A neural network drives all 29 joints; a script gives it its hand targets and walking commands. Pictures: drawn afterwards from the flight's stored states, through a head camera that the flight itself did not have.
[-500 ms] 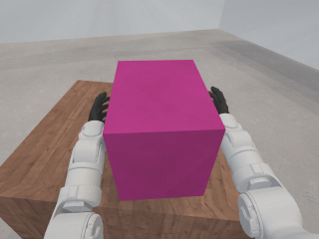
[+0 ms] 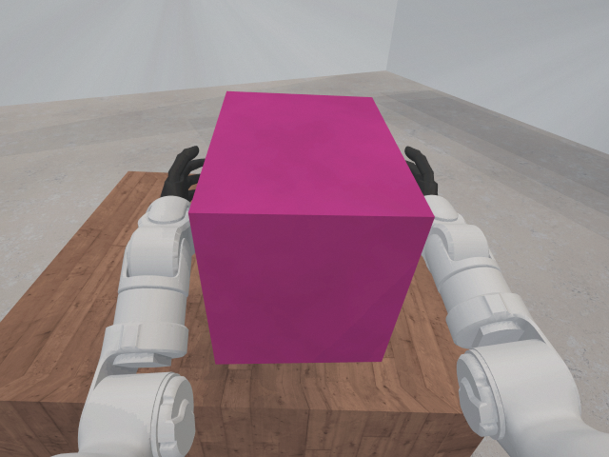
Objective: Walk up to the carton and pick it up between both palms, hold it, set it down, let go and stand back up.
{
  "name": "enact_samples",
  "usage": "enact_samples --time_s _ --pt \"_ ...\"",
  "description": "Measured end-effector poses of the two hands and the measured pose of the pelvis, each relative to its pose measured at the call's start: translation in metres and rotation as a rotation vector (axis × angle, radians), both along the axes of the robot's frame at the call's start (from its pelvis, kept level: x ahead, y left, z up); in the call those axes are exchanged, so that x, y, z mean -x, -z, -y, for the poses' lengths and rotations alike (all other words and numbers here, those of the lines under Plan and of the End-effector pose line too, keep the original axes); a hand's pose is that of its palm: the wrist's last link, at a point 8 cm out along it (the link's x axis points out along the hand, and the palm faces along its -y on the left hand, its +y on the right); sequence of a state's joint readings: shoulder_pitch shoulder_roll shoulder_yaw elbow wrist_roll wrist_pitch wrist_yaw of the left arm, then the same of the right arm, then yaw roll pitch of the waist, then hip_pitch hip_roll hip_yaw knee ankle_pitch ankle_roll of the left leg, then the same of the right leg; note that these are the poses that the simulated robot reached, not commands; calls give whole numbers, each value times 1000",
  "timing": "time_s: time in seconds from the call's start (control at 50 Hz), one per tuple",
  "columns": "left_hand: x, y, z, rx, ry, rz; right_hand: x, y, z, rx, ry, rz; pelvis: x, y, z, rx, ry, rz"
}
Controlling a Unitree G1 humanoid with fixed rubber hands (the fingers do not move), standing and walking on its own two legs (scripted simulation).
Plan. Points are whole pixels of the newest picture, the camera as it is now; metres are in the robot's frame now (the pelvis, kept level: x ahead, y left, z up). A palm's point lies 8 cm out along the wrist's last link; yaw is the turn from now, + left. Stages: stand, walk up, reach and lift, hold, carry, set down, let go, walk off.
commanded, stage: reach and lift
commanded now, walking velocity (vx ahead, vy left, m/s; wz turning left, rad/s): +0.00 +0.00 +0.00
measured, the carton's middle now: (300, 219) +0.41 -0.01 +0.17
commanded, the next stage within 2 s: hold in 1.40 s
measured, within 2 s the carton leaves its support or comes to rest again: neither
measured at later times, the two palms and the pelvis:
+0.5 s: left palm (174, 185) +0.37 +0.15 +0.25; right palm (428, 182) +0.38 -0.17 +0.25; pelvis +0.00 -0.01 +0.00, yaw +0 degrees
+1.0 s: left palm (168, 168) +0.37 +0.15 +0.27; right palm (430, 165) +0.38 -0.17 +0.28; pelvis +0.00 -0.01 +0.00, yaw +0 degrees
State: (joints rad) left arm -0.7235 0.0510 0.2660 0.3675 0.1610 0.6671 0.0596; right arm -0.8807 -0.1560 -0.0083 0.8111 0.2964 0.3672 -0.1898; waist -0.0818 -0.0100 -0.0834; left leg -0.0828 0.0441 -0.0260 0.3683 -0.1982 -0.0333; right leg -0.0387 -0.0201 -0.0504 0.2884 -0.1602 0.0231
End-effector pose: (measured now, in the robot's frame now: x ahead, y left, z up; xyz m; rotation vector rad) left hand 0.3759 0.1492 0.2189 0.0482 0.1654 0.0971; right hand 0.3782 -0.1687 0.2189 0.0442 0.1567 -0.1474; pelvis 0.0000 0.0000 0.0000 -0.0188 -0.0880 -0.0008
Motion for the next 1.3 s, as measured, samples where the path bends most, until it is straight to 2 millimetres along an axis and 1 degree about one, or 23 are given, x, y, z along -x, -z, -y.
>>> enact_samples --time_s 0.14,0.22,0.38,0.56,0.68,0.86,1.1,1.3 --pt "2 -10 3 4 6 -4 3 -9 3 -17 6 -5 1 0 0 0 9 2" --pt "4 -17 2 6 5 10 5 -17 2 -9 3 10 2 0 1 1 9 4" --pt "4 -24 0 19 1 -7 3 -26 0 -5 -3 -9 4 0 6 -1 4 -1" --pt "1 -31 2 20 12 -20 2 -33 3 -5 4 -23 5 0 8 1 -4 -17" --pt "2 -39 3 27 11 -6 3 -41 4 -4 2 -9 5 0 9 2 3 -24" --pt "3 -49 -1 25 3 -7 2 -52 1 -1 -10 -13 3 0 11 4 -5 -25" --pt "2 -55 -3 23 5 -15 0 -60 -1 -4 -12 -24 2 0 11 6 -8 -38" --pt "8 -62 -2 27 1 -8 4 -68 -1 -2 -16 -20 1 0 11 6 -5 -33"
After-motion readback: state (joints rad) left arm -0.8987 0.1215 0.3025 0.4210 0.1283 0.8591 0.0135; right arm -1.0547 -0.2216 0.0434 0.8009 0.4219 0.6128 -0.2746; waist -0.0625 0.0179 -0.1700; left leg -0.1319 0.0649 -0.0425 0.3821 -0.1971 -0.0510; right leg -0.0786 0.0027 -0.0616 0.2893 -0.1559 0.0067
